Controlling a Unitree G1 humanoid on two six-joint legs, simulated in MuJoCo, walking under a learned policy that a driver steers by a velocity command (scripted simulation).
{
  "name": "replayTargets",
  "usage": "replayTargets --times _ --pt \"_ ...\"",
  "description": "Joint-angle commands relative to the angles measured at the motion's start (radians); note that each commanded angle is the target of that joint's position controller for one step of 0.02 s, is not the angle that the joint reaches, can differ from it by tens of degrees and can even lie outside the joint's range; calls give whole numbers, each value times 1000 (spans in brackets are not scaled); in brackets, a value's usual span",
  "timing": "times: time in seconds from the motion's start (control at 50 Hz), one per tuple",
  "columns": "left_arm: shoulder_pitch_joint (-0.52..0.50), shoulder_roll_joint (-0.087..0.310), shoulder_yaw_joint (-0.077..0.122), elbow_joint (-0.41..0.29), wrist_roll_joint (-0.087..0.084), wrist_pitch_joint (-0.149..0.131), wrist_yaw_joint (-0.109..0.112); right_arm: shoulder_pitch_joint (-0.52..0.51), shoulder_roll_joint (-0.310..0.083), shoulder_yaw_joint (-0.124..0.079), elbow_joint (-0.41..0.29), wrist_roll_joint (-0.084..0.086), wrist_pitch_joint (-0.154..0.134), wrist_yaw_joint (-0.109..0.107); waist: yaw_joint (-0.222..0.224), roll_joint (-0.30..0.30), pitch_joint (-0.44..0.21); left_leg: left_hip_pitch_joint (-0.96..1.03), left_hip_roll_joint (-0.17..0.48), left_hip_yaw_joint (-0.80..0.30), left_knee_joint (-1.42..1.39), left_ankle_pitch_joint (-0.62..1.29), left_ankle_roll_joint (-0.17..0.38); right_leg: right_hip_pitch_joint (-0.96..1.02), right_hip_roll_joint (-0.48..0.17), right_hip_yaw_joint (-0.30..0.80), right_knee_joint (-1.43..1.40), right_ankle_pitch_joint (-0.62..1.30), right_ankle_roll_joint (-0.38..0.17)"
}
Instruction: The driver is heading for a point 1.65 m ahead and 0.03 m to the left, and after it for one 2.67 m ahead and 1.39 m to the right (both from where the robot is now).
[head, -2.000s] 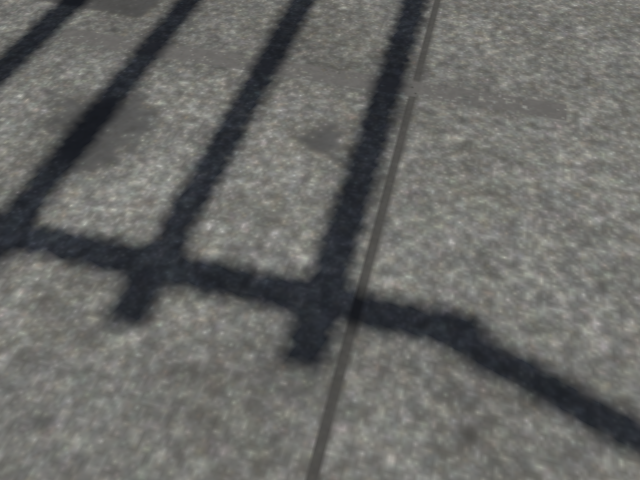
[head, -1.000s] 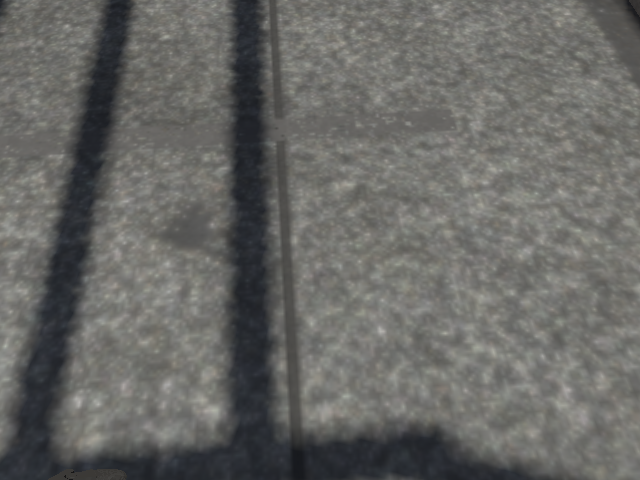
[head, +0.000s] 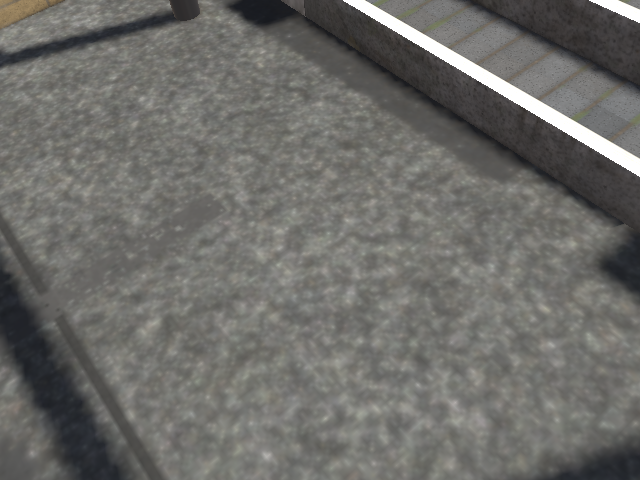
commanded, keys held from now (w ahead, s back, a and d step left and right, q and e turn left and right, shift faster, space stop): e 0.12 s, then no key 0.20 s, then w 0.68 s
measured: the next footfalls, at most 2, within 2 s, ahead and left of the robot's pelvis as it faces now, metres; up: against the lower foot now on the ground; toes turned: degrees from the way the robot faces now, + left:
left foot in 0.28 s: +0.07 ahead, +0.14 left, +0.00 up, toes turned -12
right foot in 0.64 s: +0.06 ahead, -0.12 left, +0.00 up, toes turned -9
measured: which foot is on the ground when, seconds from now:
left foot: up 0.00-0.26, down 0.28-0.64, up 0.66-1.00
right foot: down 0.00-0.28, up 0.30-0.62, down 0.64-1.00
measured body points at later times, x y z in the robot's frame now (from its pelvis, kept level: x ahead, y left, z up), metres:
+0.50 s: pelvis +0.02 +0.02 +0.00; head +0.04 +0.03 +0.45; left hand +0.22 +0.27 -0.10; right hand +0.08 -0.26 -0.10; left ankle +0.03 +0.14 -0.74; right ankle -0.02 -0.11 -0.69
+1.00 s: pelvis +0.18 -0.04 +0.00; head +0.21 -0.06 +0.44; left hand +0.21 +0.24 -0.12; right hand +0.36 -0.30 -0.09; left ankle +0.39 +0.08 -0.70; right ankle +0.03 -0.12 -0.74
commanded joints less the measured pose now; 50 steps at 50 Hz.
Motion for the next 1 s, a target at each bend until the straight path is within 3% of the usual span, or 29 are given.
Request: replayTargets --times 0.02,0.12,0.22,0.26,0.28,0.3,0.32,0.34,0.38,0.4,0.44,0.5,0.54,0.58,0.62,0.64,0.66,0.68,0.7,0.72,0.76,0.82,0.9,0.96,1.0 --pt "-41 157 41 -77 -3 -14 14 -33 -52 -11 -74 7 -18 0 -9 -171 -141 -55 -2 -38 -61 47 -17 185 -206 240 -114 394 -176" --pt "-34 192 57 -81 -4 1 13 -66 -43 -2 -88 13 -26 16 18 -199 -135 54 -25 -56 -289 5 -16 163 -204 336 -87 317 -188" --pt "-68 166 45 -77 -9 10 0 -17 -48 -1 -78 22 -38 36 12 -207 -155 199 -22 -36 -469 13 11 147 -194 389 -33 405 -174" --pt "-93 142 35 -75 -20 11 3 33 -35 2 -63 11 -48 43 -30 -183 -153 342 -10 -24 -708 228 45 95 -145 373 -2 317 -117" --pt "-56 108 25 -69 -7 7 5 45 -73 -3 -69 -8 -51 39 -13 -106 -166 441 93 -108 -739 362 81 27 -96 325 55 155 -58" --pt "18 75 15 -61 16 -2 3 17 -142 -11 -87 -23 -46 34 52 127 -165 503 267 -285 -735 618 177 -83 41 181 210 -186 6" --pt "-33 125 31 -73 12 -9 9 14 -102 1 -75 -37 -51 36 21 216 -127 406 374 -421 -773 606 340 -141 67 109 311 -392 61" --pt "-46 176 47 -61 6 -9 14 14 -76 8 -78 -26 -58 34 -2 148 -119 408 361 -417 -808 420 362 -159 31 103 441 -388 91" --pt "-61 151 48 -42 -1 -3 10 55 -99 1 -53 10 -58 24 -23 112 -82 470 281 -379 -861 -33 298 -281 14 73 532 -296 113" --pt "-64 130 42 -38 -1 -4 5 66 -98 3 -41 21 -57 18 -30 123 -45 492 270 -386 -885 -131 283 -336 -3 66 532 -248 119" --pt "-95 96 29 -36 -10 -22 -8 100 -96 5 -32 20 -50 8 -52 123 -12 504 230 -330 -914 -126 266 -347 -15 -11 466 -194 119" --pt "-139 46 9 -39 -12 -56 -19 132 -105 2 -27 22 -51 6 -77 130 -33 479 201 -248 -911 -29 260 -225 -23 -70 284 -165 102" --pt "-132 44 6 -32 -16 -74 -27 152 -124 -3 -21 28 -52 13 -76 140 -31 429 205 -226 -906 -5 272 -122 -13 -94 162 -172 82" --pt "-81 60 13 -9 -22 -85 -35 154 -138 -5 -17 40 -49 22 -44 123 -29 359 213 -220 -884 -17 276 6 0 -118 22 -72 54" --pt "23 74 22 36 -25 -87 -34 156 -106 8 -15 41 -50 29 12 87 -50 242 193 -199 -814 -33 242 216 12 -124 -80 17 24" --pt "112 91 29 56 -30 -87 -26 141 -52 27 -19 29 -59 34 57 63 -87 148 159 -157 -716 -44 197 362 -44 -53 -85 -7 3" --pt "223 164 44 68 -17 -88 -14 94 40 56 -53 9 -73 43 100 -135 -134 -30 51 -24 -398 -78 116 505 -248 238 -169 -165 -68" --pt "272 264 71 79 -3 -95 -27 52 -8 43 -111 32 -93 33 112 -292 -98 -216 -9 8 -161 -203 95 458 -414 573 -286 -378 -217" --pt "226 188 48 75 -3 -110 -34 61 -87 19 -103 48 -103 32 89 -215 -19 -289 53 -50 -21 -173 104 405 -413 580 -307 -468 -247" --pt "184 135 30 68 -4 -120 -36 81 -100 13 -87 52 -109 39 63 -210 26 -316 80 -61 12 -69 119 386 -359 488 -313 -437 -217" --pt "130 107 18 64 -3 -123 -38 79 -83 12 -67 30 -116 49 38 -161 44 -312 113 -49 -16 70 116 353 -292 341 -330 -210 -176" --pt "132 101 13 68 -2 -119 -32 51 -36 24 -68 19 -114 65 30 -140 28 -250 115 -9 -102 219 77 299 -234 182 -357 79 -164" --pt "169 120 16 102 -7 -112 -20 -72 13 48 -105 21 -113 71 62 -131 42 -134 79 30 -369 384 42 225 -191 52 -366 216 -147" --pt "219 143 21 135 -15 -110 -17 -157 11 53 -132 29 -118 86 82 -126 66 -65 52 38 -492 448 56 220 -220 42 -372 205 -146" --pt "226 150 24 154 -22 -106 -16 -179 -6 49 -146 32 -121 95 68 -126 75 -64 48 22 -540 429 85 278 -254 44 -349 249 -134"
